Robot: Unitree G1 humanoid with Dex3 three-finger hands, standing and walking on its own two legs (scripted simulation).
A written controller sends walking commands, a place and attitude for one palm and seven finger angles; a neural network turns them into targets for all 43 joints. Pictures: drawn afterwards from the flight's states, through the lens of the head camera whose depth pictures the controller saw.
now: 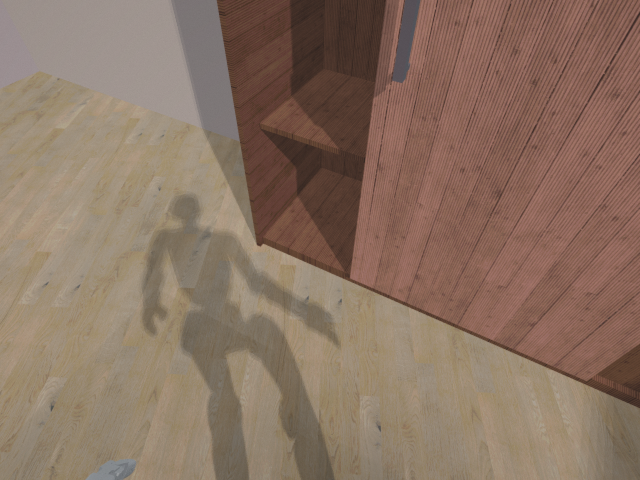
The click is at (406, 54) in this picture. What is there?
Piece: wardrobe's sliding door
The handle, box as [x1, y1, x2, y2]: [392, 0, 419, 82]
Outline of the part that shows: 419,0 405,0 392,80 402,82 405,78 406,71 409,67 408,58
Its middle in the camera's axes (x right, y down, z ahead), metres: +0.17 -0.42 +0.71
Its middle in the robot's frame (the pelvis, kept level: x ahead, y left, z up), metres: +0.86 -0.12 +0.22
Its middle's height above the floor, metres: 0.99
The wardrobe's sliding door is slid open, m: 0.41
